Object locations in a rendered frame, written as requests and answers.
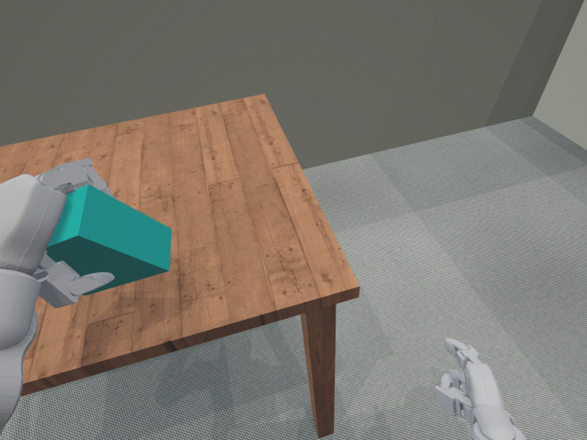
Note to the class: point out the left robot hand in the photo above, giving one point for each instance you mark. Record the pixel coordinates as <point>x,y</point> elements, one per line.
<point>30,209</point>

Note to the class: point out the right robot hand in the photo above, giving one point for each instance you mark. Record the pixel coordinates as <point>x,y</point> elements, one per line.
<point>476,387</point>

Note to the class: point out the left robot forearm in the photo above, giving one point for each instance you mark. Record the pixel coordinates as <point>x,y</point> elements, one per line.
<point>18,328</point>

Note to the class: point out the sponge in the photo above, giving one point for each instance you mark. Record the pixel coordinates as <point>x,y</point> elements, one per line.
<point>98,233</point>

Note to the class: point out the right robot forearm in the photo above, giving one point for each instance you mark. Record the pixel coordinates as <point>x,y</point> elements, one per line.
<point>490,422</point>

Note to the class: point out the table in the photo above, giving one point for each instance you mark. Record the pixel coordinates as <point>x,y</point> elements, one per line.
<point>250,245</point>

